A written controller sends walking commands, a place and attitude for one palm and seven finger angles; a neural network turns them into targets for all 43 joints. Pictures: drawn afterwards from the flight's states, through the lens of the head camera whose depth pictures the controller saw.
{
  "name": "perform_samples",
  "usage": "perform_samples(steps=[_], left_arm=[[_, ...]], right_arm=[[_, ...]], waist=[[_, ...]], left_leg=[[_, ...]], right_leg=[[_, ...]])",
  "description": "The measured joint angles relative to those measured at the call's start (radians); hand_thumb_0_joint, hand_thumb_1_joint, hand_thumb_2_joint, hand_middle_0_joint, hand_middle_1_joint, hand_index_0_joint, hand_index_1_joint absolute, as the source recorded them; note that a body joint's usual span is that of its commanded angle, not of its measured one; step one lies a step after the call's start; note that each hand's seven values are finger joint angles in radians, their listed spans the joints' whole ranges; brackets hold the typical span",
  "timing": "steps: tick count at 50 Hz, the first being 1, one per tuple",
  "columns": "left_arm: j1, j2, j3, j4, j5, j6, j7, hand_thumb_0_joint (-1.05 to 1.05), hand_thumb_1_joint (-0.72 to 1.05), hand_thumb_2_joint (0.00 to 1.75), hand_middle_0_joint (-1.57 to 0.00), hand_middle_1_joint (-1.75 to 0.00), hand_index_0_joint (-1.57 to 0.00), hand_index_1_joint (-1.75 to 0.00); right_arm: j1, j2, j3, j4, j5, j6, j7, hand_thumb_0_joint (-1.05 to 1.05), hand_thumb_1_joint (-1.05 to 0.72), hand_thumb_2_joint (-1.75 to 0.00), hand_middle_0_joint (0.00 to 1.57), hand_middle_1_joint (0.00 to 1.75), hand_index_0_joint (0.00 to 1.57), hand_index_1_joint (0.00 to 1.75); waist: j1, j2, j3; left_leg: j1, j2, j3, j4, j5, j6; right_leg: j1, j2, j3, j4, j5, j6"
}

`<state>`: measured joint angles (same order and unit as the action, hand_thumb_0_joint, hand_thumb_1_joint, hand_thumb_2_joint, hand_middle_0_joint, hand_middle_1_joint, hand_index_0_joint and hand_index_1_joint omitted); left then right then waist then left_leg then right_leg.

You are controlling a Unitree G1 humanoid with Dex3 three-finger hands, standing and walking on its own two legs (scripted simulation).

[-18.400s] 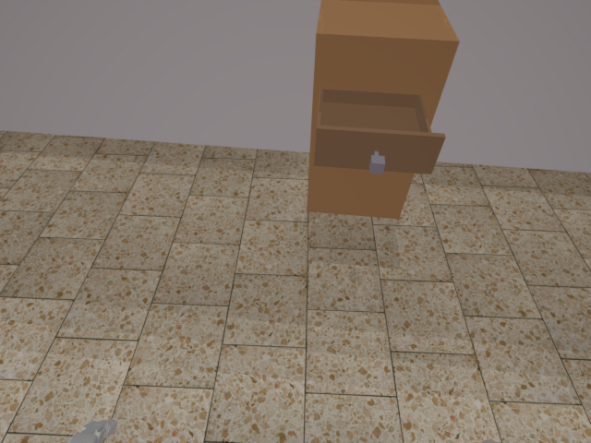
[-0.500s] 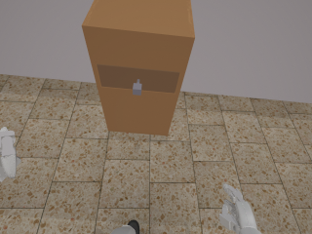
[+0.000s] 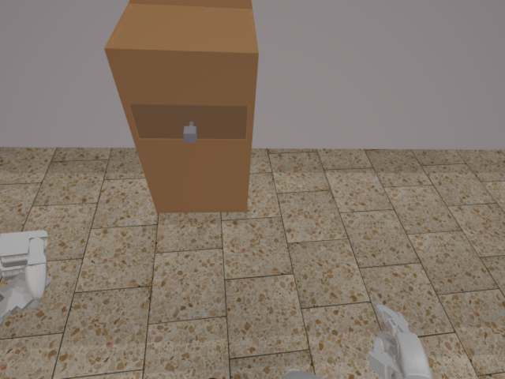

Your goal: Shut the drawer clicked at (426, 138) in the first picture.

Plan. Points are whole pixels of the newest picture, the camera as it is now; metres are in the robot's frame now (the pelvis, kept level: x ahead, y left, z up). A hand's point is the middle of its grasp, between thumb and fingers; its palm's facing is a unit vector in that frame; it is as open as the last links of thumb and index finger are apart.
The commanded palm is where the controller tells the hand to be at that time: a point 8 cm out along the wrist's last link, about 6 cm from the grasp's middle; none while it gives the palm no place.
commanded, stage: stop stepping back and stand still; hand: left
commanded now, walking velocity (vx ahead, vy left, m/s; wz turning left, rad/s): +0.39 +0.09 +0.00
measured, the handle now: (190, 130) +0.89 +0.23 -0.22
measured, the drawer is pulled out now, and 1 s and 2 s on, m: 0.00 0.00 0.00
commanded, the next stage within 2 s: let the arm hang, fingers relaxed in 0.84 s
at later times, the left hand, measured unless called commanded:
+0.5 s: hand out of the picture +0.04 +0.23 +0.19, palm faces +0.42 -0.78 -0.46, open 3.2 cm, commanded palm -0.01 +0.27 +0.18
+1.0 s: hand out of the picture +0.03 +0.25 +0.11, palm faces +0.38 -0.78 -0.49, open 3.2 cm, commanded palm none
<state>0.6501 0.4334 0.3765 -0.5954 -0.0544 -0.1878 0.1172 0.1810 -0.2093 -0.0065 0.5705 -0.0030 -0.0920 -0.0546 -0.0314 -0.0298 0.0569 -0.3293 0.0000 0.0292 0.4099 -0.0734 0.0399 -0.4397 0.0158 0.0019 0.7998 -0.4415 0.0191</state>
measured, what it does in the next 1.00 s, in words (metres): walks backwards: right foot, then left foot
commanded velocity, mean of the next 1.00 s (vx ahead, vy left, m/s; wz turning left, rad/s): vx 0.18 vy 0.01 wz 0.00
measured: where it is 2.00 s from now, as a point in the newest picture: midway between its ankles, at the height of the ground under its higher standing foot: outside the picture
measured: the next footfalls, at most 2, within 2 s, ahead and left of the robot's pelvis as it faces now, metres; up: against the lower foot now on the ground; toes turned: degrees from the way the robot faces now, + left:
right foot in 0.06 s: +0.08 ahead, -0.13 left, +0.00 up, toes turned +1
left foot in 0.30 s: -0.09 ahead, +0.13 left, +0.00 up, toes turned +10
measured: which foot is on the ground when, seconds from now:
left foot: down 0.00-0.06, up 0.08-0.28, down 0.30-1.00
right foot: up 0.00-0.04, down 0.06-0.30, up 0.32-0.52, down 0.54-1.00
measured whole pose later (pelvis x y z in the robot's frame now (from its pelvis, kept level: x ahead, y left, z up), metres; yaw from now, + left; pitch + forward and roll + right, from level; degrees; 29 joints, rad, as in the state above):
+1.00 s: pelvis -0.15 -0.01 -0.02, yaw +8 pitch +0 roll -1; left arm 0.46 0.40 0.27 -0.34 0.03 -0.17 0.08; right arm 0.22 -0.20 -0.01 0.67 -0.01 -0.09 0.00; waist -0.01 0.02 -0.02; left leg -0.47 0.04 0.04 0.89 -0.47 -0.01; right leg -0.35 -0.03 -0.11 0.65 -0.28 -0.03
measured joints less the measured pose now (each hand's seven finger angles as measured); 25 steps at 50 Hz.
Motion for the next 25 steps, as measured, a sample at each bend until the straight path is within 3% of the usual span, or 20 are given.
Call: perform_samples(steps=[3,4,7,9,12,14,15,17,18,20,22,25], left_arm=[[0.062,0.046,0.017,-0.056,0.026,0.01,0.012,0.01,0.89,0.9,-1.41,-1.6,-1.4,-1.6],[0.059,0.049,0.021,-0.071,0.032,0.007,0.017,0.01,0.89,0.9,-1.41,-1.6,-1.4,-1.6],[-0.006,0.004,0.009,-0.077,0.04,-0.002,0.02,0.01,0.88,0.9,-1.41,-1.6,-1.4,-1.6],[-0.054,-0.028,0.01,-0.056,0.041,-0.01,0.024,0.01,0.88,0.9,-1.41,-1.6,-1.41,-1.6],[-0.089,-0.064,0.011,-0.009,0.038,-0.015,0.035,0.01,0.88,0.9,-1.41,-1.6,-1.41,-1.6],[-0.106,-0.078,0.0,0.012,0.041,-0.007,0.043,0.01,0.88,0.9,-1.41,-1.6,-1.41,-1.6],[-0.118,-0.081,-0.008,0.013,0.043,-0.003,0.045,0.01,0.88,0.9,-1.41,-1.6,-1.41,-1.6],[-0.154,-0.061,-0.007,0.035,0.057,-0.001,0.044,0.01,0.89,0.9,-1.41,-1.6,-1.41,-1.6],[-0.154,-0.046,-0.001,0.048,0.071,-0.003,0.036,0.01,0.89,0.9,-1.41,-1.6,-1.41,-1.6],[-0.115,-0.025,0.006,0.05,0.072,-0.008,0.026,0.01,0.89,0.9,-1.41,-1.6,-1.41,-1.6],[-0.065,-0.018,0.01,0.021,0.069,-0.018,0.022,0.01,0.89,0.9,-1.41,-1.6,-1.41,-1.6],[0.009,-0.001,0.031,-0.029,0.056,-0.035,0.028,0.01,0.88,0.9,-1.41,-1.6,-1.41,-1.6]], right_arm=[[0.056,0.026,0.012,-0.04,0.005,0.006,-0.011,0.01,-0.9,-0.9,0.2,0.3,0.2,0.3],[0.06,0.026,0.01,-0.035,0.006,0.008,-0.011,0.01,-0.9,-0.9,0.2,0.3,0.2,0.3],[0.041,0.012,0.002,0.04,-0.016,0.028,-0.008,0.01,-0.9,-0.9,0.2,0.3,0.2,0.3],[0.046,0.01,0.002,0.072,-0.016,0.046,-0.012,0.01,-0.9,-0.9,0.2,0.3,0.2,0.3],[0.067,0.01,0.004,0.068,-0.01,0.04,-0.025,0.01,-0.9,-0.9,0.21,0.3,0.2,0.3],[0.075,-0.005,0.003,0.044,-0.01,0.017,-0.033,0.01,-0.9,-0.9,0.21,0.3,0.2,0.3],[0.079,-0.023,0.001,0.021,-0.011,0.003,-0.037,0.01,-0.9,-0.9,0.21,0.3,0.2,0.3],[0.067,-0.009,-0.009,0.014,-0.013,-0.02,-0.041,0.01,-0.9,-0.9,0.2,0.3,0.2,0.3],[0.073,0.007,-0.009,0.018,-0.015,-0.027,-0.034,0.01,-0.9,-0.9,0.2,0.3,0.2,0.3],[0.106,0.034,-0.002,0.027,-0.007,-0.034,-0.01,0.01,-0.9,-0.9,0.2,0.3,0.2,0.3],[0.148,0.048,0.009,0.038,-0.004,-0.039,0.004,0.01,-0.9,-0.9,0.2,0.3,0.2,0.3],[0.193,0.052,0.024,0.045,-0.012,-0.024,0.002,0.01,-0.9,-0.9,0.2,0.3,0.2,0.3]], waist=[[-0.001,-0.026,-0.028],[0.017,-0.032,-0.033],[0.061,-0.039,-0.036],[0.069,-0.05,-0.068],[0.06,-0.06,-0.129],[0.039,-0.043,-0.151],[0.021,-0.012,-0.154],[-0.017,-0.017,-0.119],[-0.023,-0.028,-0.109],[-0.043,-0.031,-0.121],[-0.047,-0.019,-0.136],[-0.03,0.006,-0.141]], left_leg=[[-0.078,0.003,0.005,0.136,-0.142,-0.01],[-0.132,0.0,-0.001,0.246,-0.238,-0.024],[-0.237,-0.019,-0.023,0.603,-0.297,-0.046],[-0.216,-0.008,-0.003,0.666,-0.28,-0.044],[-0.073,0.016,0.035,0.5,-0.305,-0.024],[0.048,0.024,0.05,0.307,-0.35,-0.005],[0.105,0.032,0.027,0.194,-0.412,0.015],[0.086,0.021,0.005,0.186,-0.326,0.013],[0.085,0.017,0.006,0.196,-0.296,0.003],[0.089,0.024,-0.008,0.182,-0.261,-0.01],[0.091,0.04,-0.028,0.15,-0.236,-0.022],[0.069,0.065,-0.041,0.165,-0.24,-0.036]], right_leg=[[0.101,-0.03,-0.006,-0.156,-0.03,-0.015],[0.086,-0.032,-0.003,-0.174,0.025,-0.023],[0.06,-0.051,-0.009,-0.189,0.175,-0.038],[0.058,-0.078,-0.028,-0.226,0.172,-0.034],[0.036,-0.112,-0.066,-0.273,0.151,-0.029],[0.001,-0.122,-0.096,-0.26,0.133,-0.016],[-0.032,-0.111,-0.113,-0.218,0.088,-0.008],[-0.121,-0.102,-0.075,0.025,0.01,0.009],[-0.156,-0.083,-0.049,0.176,0.013,0.011],[-0.179,-0.049,-0.053,0.357,0.025,0.008],[-0.138,-0.033,-0.087,0.316,0.032,-0.004],[0.022,-0.015,-0.121,0.016,-0.006,-0.026]])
